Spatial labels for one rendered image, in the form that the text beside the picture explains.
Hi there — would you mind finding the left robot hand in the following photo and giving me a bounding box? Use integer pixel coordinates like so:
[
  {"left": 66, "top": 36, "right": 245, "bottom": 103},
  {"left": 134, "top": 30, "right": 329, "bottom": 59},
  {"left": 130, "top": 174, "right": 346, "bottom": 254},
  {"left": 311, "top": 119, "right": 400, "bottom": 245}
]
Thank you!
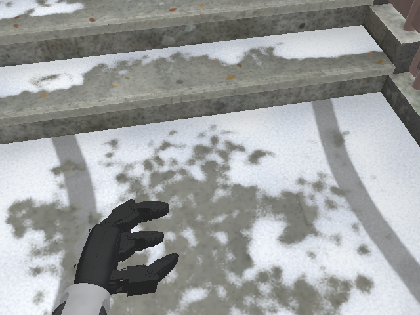
[{"left": 73, "top": 199, "right": 179, "bottom": 296}]

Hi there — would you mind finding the robot left forearm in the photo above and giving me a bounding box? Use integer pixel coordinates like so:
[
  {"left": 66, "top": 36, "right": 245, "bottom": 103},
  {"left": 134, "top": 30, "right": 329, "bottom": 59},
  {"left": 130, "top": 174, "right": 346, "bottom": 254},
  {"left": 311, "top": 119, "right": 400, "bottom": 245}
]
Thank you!
[{"left": 52, "top": 283, "right": 110, "bottom": 315}]

